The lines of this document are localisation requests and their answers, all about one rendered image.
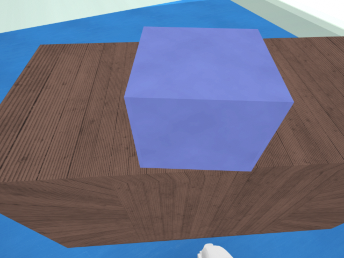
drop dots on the pedestal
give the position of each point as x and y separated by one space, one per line
69 168

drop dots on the right robot thigh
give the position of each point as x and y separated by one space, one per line
213 252

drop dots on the carton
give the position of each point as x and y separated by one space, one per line
204 98

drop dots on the robot right shin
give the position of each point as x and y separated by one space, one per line
208 244

